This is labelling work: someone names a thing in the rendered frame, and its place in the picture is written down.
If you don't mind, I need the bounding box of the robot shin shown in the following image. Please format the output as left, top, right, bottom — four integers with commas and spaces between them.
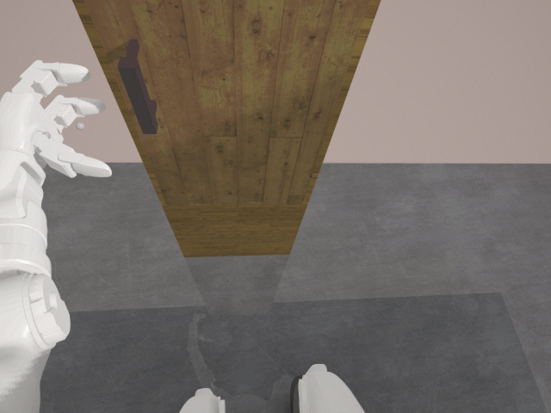
299, 364, 327, 404
195, 388, 213, 396

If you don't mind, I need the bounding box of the handle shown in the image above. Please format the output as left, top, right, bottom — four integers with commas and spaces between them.
117, 40, 158, 134

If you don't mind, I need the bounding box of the left robot hand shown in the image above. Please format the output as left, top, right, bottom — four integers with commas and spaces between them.
0, 60, 112, 178

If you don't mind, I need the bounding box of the left robot forearm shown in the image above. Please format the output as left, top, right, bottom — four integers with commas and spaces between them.
0, 149, 52, 280

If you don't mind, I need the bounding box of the left robot upper arm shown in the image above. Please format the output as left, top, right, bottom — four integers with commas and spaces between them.
0, 273, 71, 413

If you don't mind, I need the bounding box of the robot left shin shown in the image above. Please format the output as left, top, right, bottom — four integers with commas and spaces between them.
195, 388, 213, 396

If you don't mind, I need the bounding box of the robot right shin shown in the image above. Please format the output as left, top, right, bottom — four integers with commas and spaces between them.
299, 364, 327, 404

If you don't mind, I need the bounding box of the cupboard door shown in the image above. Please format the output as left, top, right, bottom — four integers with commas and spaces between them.
84, 0, 370, 206

